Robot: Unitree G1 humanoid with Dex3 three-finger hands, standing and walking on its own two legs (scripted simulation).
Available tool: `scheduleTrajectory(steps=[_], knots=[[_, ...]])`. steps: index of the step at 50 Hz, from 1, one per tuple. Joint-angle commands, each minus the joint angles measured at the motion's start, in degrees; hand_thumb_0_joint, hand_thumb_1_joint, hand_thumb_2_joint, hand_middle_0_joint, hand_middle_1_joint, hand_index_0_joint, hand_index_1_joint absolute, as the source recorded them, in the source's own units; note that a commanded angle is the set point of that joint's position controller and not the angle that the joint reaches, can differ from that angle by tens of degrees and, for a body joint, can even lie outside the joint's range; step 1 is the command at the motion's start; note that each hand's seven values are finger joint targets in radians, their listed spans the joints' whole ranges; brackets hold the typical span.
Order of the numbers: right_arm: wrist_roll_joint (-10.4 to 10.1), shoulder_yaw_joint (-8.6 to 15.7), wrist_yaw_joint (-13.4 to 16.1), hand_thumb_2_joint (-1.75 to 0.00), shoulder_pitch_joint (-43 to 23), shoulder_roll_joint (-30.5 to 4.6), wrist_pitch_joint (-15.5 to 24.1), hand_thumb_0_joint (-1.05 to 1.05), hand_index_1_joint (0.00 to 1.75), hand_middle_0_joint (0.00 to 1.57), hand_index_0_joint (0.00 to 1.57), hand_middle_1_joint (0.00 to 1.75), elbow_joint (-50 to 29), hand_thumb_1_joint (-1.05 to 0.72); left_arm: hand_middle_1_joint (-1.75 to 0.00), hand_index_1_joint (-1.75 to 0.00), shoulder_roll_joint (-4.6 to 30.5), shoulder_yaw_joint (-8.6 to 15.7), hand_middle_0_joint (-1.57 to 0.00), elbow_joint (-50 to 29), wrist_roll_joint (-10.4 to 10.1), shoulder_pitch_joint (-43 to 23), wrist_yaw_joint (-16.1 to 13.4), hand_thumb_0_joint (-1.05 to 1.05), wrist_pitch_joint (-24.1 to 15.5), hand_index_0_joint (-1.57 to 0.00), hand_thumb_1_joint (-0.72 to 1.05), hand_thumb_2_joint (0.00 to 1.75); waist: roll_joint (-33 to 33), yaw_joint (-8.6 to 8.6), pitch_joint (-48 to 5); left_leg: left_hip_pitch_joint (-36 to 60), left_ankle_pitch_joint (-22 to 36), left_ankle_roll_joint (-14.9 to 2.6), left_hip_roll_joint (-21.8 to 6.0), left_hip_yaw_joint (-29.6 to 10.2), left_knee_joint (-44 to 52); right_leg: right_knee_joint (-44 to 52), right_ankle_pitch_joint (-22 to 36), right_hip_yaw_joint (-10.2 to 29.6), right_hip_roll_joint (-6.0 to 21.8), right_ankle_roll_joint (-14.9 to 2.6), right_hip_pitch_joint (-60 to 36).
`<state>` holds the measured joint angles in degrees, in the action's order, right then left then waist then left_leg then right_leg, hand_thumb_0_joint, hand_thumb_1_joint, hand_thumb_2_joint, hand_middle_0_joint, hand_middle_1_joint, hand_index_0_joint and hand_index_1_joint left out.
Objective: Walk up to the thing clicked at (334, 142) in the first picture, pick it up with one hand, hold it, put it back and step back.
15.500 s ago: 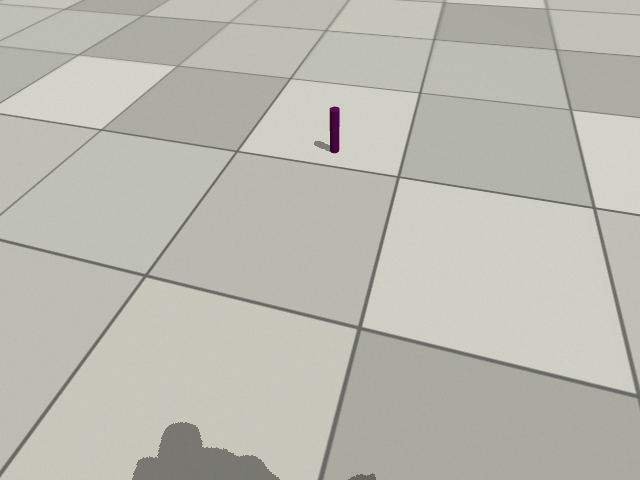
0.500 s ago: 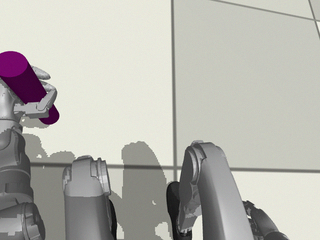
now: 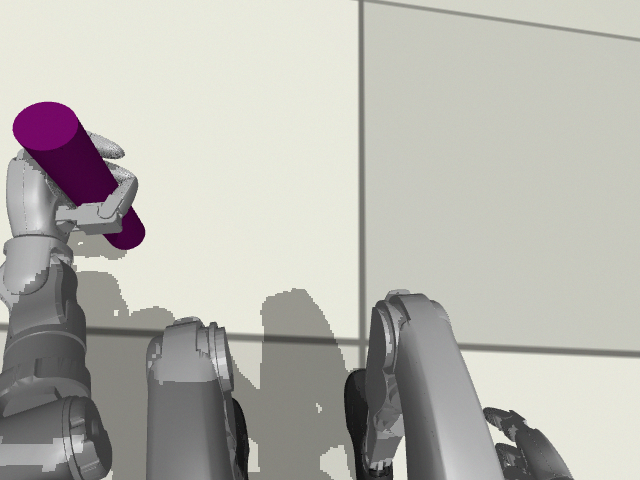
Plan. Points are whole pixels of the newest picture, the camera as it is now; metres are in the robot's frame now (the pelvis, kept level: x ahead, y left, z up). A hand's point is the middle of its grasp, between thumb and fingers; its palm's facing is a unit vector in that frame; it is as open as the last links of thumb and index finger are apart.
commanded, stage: settle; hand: left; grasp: from the side
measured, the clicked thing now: (96, 193) +0.47 +0.24 -0.04
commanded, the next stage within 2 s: lift in 0.36 s
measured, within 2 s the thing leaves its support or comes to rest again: neither
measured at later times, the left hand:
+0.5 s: hand (102, 176) +0.47 +0.22 +0.00, palm faces +0.05 -1.00 -0.04, open 6.5 cm
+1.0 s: hand (63, 160) +0.44 +0.22 +0.08, palm faces +0.04 -1.00 -0.04, open 6.5 cm
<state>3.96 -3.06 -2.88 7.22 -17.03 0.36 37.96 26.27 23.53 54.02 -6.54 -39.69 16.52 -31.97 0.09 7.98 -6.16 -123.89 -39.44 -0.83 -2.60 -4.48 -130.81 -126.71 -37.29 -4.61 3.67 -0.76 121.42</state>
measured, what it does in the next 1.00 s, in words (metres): rises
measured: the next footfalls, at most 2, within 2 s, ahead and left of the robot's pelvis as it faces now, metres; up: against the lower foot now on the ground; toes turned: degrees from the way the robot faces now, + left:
none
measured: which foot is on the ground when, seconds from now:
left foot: down 0.00-1.00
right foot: down 0.00-1.00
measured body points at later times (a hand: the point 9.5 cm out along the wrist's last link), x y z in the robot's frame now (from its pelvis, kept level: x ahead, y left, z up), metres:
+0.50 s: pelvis +0.00 +0.00 +0.02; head +0.20 +0.04 +0.42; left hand +0.46 +0.27 +0.00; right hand +0.11 -0.27 -0.10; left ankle +0.09 +0.12 -0.34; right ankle +0.11 -0.12 -0.34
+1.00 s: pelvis +0.01 +0.00 +0.08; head +0.20 +0.03 +0.48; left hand +0.44 +0.27 +0.08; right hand +0.14 -0.26 -0.05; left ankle +0.08 +0.12 -0.34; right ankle +0.11 -0.12 -0.34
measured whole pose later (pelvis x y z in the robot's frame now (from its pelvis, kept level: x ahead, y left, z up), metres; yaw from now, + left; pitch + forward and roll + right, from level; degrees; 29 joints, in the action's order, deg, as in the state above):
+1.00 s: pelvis +0.01 +0.00 +0.08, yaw +2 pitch +33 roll -4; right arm 0.4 -0.6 -0.5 8.7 -15.7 1.6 36.4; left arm 20.9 20.1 39.9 -9.2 -31.2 15.4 -25.0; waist 1.4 5.3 -9.9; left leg -111.4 -38.9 -0.7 -2.4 -2.4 -116.8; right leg -113.9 -37.2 -3.5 3.5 -0.4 109.8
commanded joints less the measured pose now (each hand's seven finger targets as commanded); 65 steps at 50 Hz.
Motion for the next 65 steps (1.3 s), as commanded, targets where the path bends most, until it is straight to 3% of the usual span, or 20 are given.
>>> scheduleTrajectory(steps=[1, 2, 4, 5, 10, 14, 23, 24, 28, 29, 34, 41, 44, 47, 52, 54, 56, 60, 61, 65], knots=[[-0.19, 4.37, 1.11, -0.89, 8.07, -11.87, 1.26, 0.00, 0.30, 0.20, 0.20, 0.30, -2.39, -0.88, -1.43, -1.45, 13.58, 2.99, -1.42, -13.35, -2.08, -20.72, -0.84, 0.00, -5.02, -1.41, 0.53, 1.33, 10.34, -0.15, -39.68, 26.71, 9.57, -0.61, 1.99, 1.82, 16.60, 13.14, 10.14, -0.44, -2.83, -1.64, -21.50], [-0.15, 4.38, 1.17, -0.90, 7.60, -11.48, 1.33, 0.00, 0.30, 0.20, 0.20, 0.30, -2.44, -0.88, -1.44, -1.46, 14.56, 2.96, -1.42, -15.32, -1.87, -22.21, -0.97, 0.00, -5.30, -1.41, 0.50, 1.34, 10.84, -0.68, -39.72, 26.38, 8.65, -0.69, 2.01, 2.18, 16.77, 13.53, 9.13, -0.09, -2.84, -1.64, -21.58], [-0.25, 4.72, 1.18, -0.89, 7.75, -11.59, 1.36, 0.00, 0.30, 0.20, 0.20, 0.30, -2.71, -0.88, -1.45, -1.47, 12.73, 2.33, -1.43, -12.51, -1.81, -21.14, -0.93, 0.00, -5.04, -1.41, 0.49, 1.35, 9.69, 0.30, -38.60, 25.89, 7.03, -0.87, 2.12, 1.99, 17.21, 14.04, 7.95, -0.18, -2.77, -1.58, -20.97], [-0.16, 4.60, 1.15, -0.90, 7.90, -11.47, 1.39, 0.00, 0.30, 0.20, 0.20, 0.30, -2.52, -0.88, -1.44, -1.46, 13.52, 2.56, -1.41, -14.06, -1.66, -22.49, -1.10, 0.00, -5.32, -1.40, 0.50, 1.35, 10.58, -0.19, -39.12, 26.21, 6.27, -0.75, 2.09, 1.97, 17.70, 14.18, 7.36, -0.05, -2.77, -1.65, -21.17], [-0.25, 4.66, 1.23, -0.89, 8.12, -11.34, 1.69, 0.00, 0.30, 0.20, 0.20, 0.30, -2.49, -0.88, -1.42, -1.43, 12.53, 1.98, -1.40, -13.12, -1.56, -22.84, -1.06, 0.00, -5.58, -1.38, 0.52, 1.34, 10.87, -0.11, -40.06, 28.48, 8.75, -0.49, 2.17, 1.72, 18.35, 14.00, 9.41, -0.14, -2.60, -1.76, -21.07], [-0.27, 4.93, 1.32, -0.90, 7.73, -11.33, 1.83, 0.00, 0.30, 0.20, 0.20, 0.30, -2.39, -0.88, -1.41, -1.43, 12.78, 2.01, -1.39, -13.00, -1.57, -23.63, -1.01, 0.00, -5.85, -1.38, 0.48, 1.34, 10.35, -0.07, -38.89, 28.03, 6.25, -0.67, 2.21, 1.90, 18.78, 14.97, 7.26, 0.16, -2.61, -1.68, -20.38], [-0.18, 4.99, 1.36, -0.89, 8.58, -10.88, 2.01, 0.00, 0.30, 0.20, 0.20, 0.30, -2.06, -0.88, -1.38, -1.40, 12.37, 2.55, -1.35, -12.26, -1.38, -23.74, -1.65, 0.00, -5.84, -1.34, 0.51, 1.33, 9.90, -0.35, -39.98, 28.33, 7.32, -0.63, 2.43, 2.59, 19.70, 16.18, 8.07, 0.60, -2.54, -1.57, -23.35], [-0.18, 4.95, 1.36, -0.90, 8.13, -10.65, 2.05, 0.00, 0.30, 0.20, 0.20, 0.30, -2.17, -0.93, -1.41, -1.39, 12.80, 2.55, -1.39, -12.64, -1.25, -23.59, -1.80, 0.00, -5.90, -1.41, 0.47, 1.25, 9.48, -0.85, -40.25, 28.18, 6.89, -0.72, 2.42, 2.74, 19.64, 16.45, 7.52, 0.77, -2.65, -1.55, -23.25], [-0.40, 5.15, 1.45, -0.90, 8.35, -10.67, 2.21, 0.00, 0.30, 0.20, 0.20, 0.30, -2.21, -0.92, -1.44, -1.42, 12.66, 2.78, -1.39, -14.61, -2.13, -23.03, -1.20, 0.00, -6.06, -1.41, 0.39, 1.23, 9.60, -0.89, -41.73, 29.06, 8.63, -0.73, 2.44, 3.12, 19.73, 16.83, 9.01, 1.06, -2.59, -1.52, -25.33], [-0.44, 5.36, 1.54, -0.90, 8.47, -10.74, 2.33, 0.00, 0.30, 0.20, 0.20, 0.30, -2.71, -0.92, -1.44, -1.43, 13.05, 2.93, -1.40, -16.15, -2.30, -22.87, -1.04, 0.00, -5.93, -1.42, 0.40, 1.23, 9.41, -1.05, -44.31, 29.98, 9.74, -0.77, 2.49, 3.26, 19.72, 17.15, 10.05, 1.14, -2.63, -1.50, -26.87], [-1.31, 5.84, 2.06, -0.90, 8.75, -10.54, 2.50, 0.00, 0.30, 0.20, 0.20, 0.30, -3.08, -0.91, -1.44, -1.43, 11.89, 2.28, -1.39, -18.26, -3.26, -20.88, 0.02, 0.00, -4.24, -1.41, 0.45, 1.25, 9.05, -1.29, -43.78, 31.30, 10.08, -0.84, 2.44, 3.21, 21.54, 19.00, 10.31, 1.61, -2.56, -1.56, -28.04], [-2.77, 6.23, 2.74, -0.90, 8.12, -10.11, 2.63, 0.00, 0.30, 0.20, 0.20, 0.30, -4.61, -0.91, -1.41, -1.40, 9.78, 0.83, -1.37, -23.87, -4.31, -15.96, -0.34, 0.00, -1.20, -1.39, 0.47, 1.23, 8.78, -2.11, -42.56, 35.52, 7.28, -0.59, 2.12, 1.33, 26.74, 22.40, 8.15, 1.32, -2.50, -1.76, -28.46], [-3.17, 6.30, 3.07, -0.90, 8.37, -9.76, 2.77, 0.00, 0.30, 0.20, 0.20, 0.30, -5.13, -0.90, -1.41, -1.39, 8.99, 0.32, -1.36, -28.49, -4.80, -13.87, -0.71, 0.00, 0.15, -1.38, 0.49, 1.23, 9.95, -2.88, -44.34, 39.12, 11.08, -0.36, 1.98, 0.98, 28.44, 23.43, 11.15, 1.36, -2.36, -1.90, -30.46], [-3.77, 6.53, 3.43, -0.89, 8.24, -9.67, 2.70, 0.00, 0.30, 0.20, 0.20, 0.30, -5.49, -0.89, -1.40, -1.38, 7.27, -0.71, -1.34, -29.27, -4.95, -10.35, -1.51, 0.00, 2.16, -1.36, 0.53, 1.25, 10.06, -2.98, -42.42, 41.85, 10.62, -0.16, 1.69, 0.08, 31.06, 25.37, 10.79, 1.38, -2.29, -1.91, -30.99], [-4.55, 6.59, 4.09, -0.89, 7.29, -8.17, 2.99, 0.00, 0.30, 0.20, 0.20, 0.30, -6.65, -0.89, -1.41, -1.40, 6.96, -0.90, -1.35, -36.40, -6.01, -8.13, -3.13, 0.00, 3.97, -1.37, 0.47, 1.25, 6.79, -4.00, -41.61, 41.81, 8.03, -0.82, 1.83, 1.62, 34.07, 31.83, 8.94, 2.77, -2.50, -1.28, -38.90], [-4.91, 6.83, 4.26, -0.89, 6.54, -8.15, 3.35, 0.00, 0.30, 0.20, 0.20, 0.30, -6.95, -0.89, -1.41, -1.39, 4.85, -3.10, -1.33, -38.49, -5.83, -5.70, -3.48, 0.00, 4.84, -1.36, 0.50, 1.25, 7.90, -3.92, -40.41, 45.12, 7.41, -0.51, 1.61, 0.77, 36.52, 32.80, 8.59, 2.38, -2.55, -1.49, -38.03], [-5.33, 6.79, 4.67, -0.89, 6.00, -7.74, 3.40, 0.00, 0.30, 0.20, 0.20, 0.30, -7.39, -0.89, -1.40, -1.38, 4.81, -2.80, -1.33, -40.00, -6.00, -2.76, -4.25, 0.00, 5.87, -1.36, 0.50, 1.25, 6.51, -4.52, -39.75, 46.95, 7.71, -0.56, 1.48, 0.73, 38.22, 35.17, 9.00, 2.58, -2.61, -1.28, -40.90], [-5.89, 7.00, 5.19, -0.89, 5.44, -6.98, 3.87, 0.00, 0.30, 0.20, 0.20, 0.30, -7.92, -0.89, -1.41, -1.39, 2.16, -5.53, -1.34, -45.37, -6.23, 1.79, -5.57, 0.00, 7.73, -1.36, 0.46, 1.25, 5.62, -4.45, -39.17, 51.08, 9.84, -0.57, 1.56, 1.22, 41.71, 40.07, 11.19, 2.97, -2.75, -1.04, -46.62], [-6.06, 7.05, 5.43, -0.89, 5.57, -7.12, 4.07, 0.00, 0.30, 0.20, 0.20, 0.30, -7.83, -0.89, -1.42, -1.40, 3.49, -4.76, -1.33, -46.39, -6.02, 2.24, -6.17, 0.00, 8.25, -1.36, 0.46, 1.25, 5.38, -4.68, -39.08, 52.70, 10.15, -0.59, 1.49, 0.99, 42.72, 41.20, 11.63, 3.01, -2.79, -0.98, -47.84], [-6.61, 6.83, 5.91, -0.89, 5.22, -6.28, 4.32, 0.00, 0.30, 0.20, 0.20, 0.30, -7.77, -0.89, -1.41, -1.39, 3.11, -4.24, -1.32, -50.52, -6.53, 5.69, -8.18, 0.00, 9.30, -1.34, 0.45, 1.26, 5.90, -5.89, -36.73, 57.98, 9.59, -0.17, 1.32, 0.35, 48.26, 45.46, 11.25, 2.98, -2.96, -0.86, -51.75]])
